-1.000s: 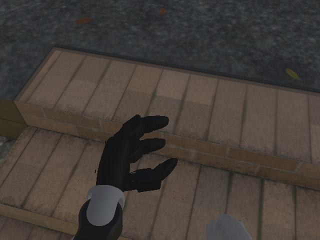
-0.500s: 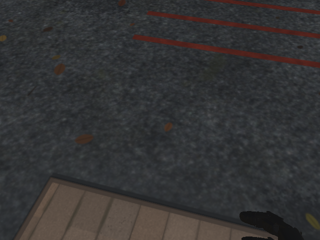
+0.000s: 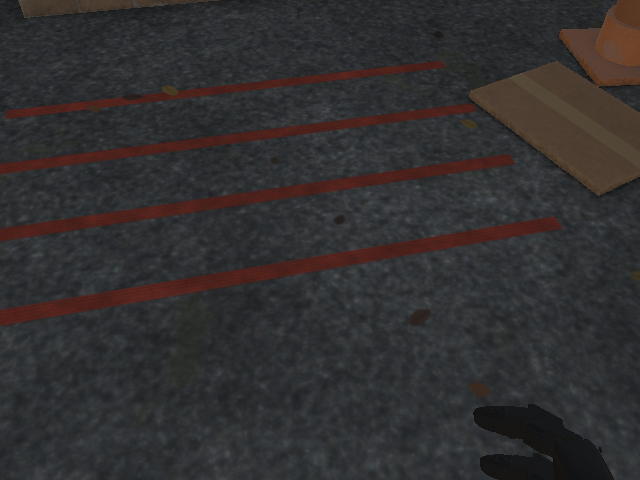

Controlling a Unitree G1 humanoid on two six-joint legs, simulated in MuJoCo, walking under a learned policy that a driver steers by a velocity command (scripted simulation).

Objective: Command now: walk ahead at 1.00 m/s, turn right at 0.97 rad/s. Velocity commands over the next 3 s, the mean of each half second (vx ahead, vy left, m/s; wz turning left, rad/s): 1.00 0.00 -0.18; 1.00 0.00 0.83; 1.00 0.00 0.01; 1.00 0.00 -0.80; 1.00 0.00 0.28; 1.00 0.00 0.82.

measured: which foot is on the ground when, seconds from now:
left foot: up 0.00-0.18, down 0.20-0.58, up 0.60-0.98, down 1.00-1.00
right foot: down 0.00-0.20, up 0.22-0.56, down 0.58-1.00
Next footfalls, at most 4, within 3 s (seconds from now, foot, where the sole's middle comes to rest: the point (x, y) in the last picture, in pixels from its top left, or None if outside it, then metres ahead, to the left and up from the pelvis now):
0.20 left None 0.39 0.15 -0.74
0.58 right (382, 395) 0.73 -0.11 -0.74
1.00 left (260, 262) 1.11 0.19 -0.74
1.46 right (240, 153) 1.58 0.29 -0.74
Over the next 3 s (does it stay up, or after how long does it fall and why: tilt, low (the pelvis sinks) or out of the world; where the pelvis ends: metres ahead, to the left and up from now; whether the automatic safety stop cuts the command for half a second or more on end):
stays up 2.81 0.53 0.06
